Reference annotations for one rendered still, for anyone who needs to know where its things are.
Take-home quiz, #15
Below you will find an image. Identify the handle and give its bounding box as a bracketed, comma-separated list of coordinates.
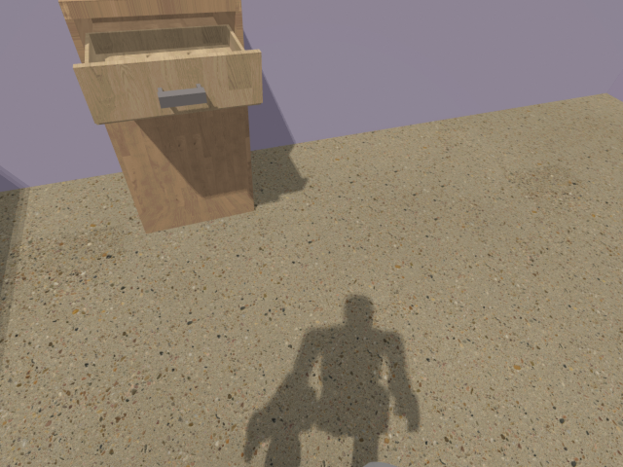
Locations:
[157, 84, 207, 109]

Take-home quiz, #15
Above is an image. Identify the cabinet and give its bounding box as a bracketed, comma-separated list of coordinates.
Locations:
[58, 0, 254, 234]

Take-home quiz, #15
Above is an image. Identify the drawer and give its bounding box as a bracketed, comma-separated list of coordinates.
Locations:
[73, 24, 263, 125]

